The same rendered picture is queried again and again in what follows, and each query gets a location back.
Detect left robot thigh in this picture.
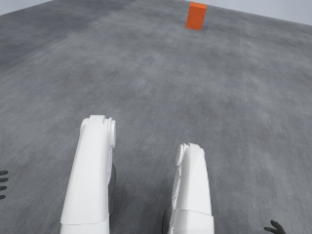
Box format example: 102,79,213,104
59,115,116,234

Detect carton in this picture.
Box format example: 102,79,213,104
185,2,207,30

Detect robot right foot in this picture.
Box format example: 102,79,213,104
161,206,173,234

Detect robot right hand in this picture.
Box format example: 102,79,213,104
264,220,286,234

